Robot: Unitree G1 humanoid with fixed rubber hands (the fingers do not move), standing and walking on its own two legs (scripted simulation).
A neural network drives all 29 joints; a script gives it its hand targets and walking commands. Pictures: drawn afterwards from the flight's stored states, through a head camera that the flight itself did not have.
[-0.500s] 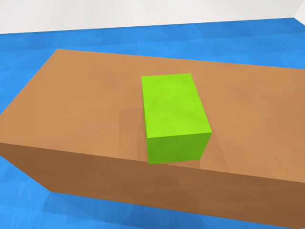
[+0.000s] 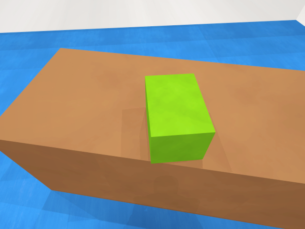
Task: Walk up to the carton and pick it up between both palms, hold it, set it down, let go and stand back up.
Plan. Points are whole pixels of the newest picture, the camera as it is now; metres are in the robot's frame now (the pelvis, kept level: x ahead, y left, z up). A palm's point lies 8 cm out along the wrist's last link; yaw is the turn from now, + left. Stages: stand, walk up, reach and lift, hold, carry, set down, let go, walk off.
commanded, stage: stand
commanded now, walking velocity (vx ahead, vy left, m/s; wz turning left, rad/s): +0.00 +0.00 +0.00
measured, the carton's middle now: (173, 116) +0.47 -0.05 -0.05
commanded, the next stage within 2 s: none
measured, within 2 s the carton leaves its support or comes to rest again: neither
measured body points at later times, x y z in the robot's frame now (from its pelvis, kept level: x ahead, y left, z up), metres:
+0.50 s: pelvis -0.01 +0.01 +0.00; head +0.00 +0.02 +0.45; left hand -0.04 +0.21 -0.17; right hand -0.04 -0.21 -0.16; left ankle -0.01 +0.07 -0.74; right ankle -0.03 -0.17 -0.74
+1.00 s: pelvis +0.00 +0.01 +0.00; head +0.00 +0.01 +0.45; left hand -0.04 +0.21 -0.17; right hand -0.03 -0.21 -0.16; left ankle -0.02 +0.07 -0.74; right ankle -0.03 -0.17 -0.74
